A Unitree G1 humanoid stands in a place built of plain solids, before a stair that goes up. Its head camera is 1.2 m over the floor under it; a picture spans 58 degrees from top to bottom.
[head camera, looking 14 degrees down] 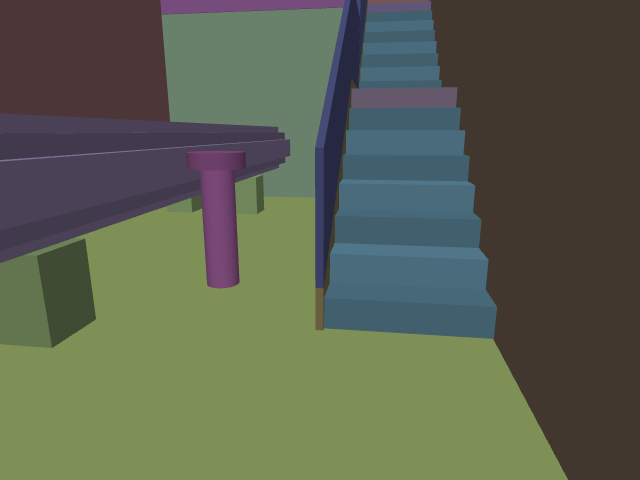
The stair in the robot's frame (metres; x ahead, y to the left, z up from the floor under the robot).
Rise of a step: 0.20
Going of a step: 0.29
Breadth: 1.03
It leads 8 degrees to the right of straight ahead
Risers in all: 8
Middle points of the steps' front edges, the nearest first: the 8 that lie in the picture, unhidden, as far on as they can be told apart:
2.44 -0.53 0.21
2.73 -0.57 0.41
3.02 -0.61 0.61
3.31 -0.65 0.81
3.60 -0.70 1.01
3.89 -0.74 1.22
4.18 -0.78 1.42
4.48 -0.82 1.62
